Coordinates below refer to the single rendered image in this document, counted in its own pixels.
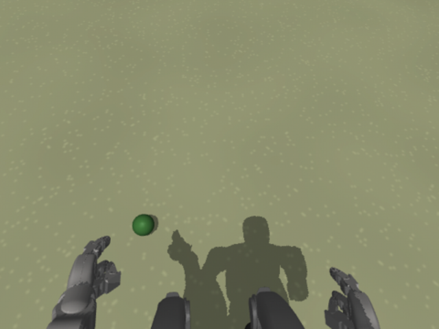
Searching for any left robot hand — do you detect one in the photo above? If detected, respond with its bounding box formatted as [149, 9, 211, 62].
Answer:
[67, 236, 121, 299]

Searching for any left robot arm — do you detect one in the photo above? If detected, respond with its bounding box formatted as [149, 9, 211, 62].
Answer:
[47, 285, 97, 329]

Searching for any right robot hand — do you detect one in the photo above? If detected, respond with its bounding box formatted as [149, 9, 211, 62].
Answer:
[324, 267, 380, 329]

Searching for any ball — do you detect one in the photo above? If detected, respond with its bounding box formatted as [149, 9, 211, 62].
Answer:
[132, 214, 154, 236]

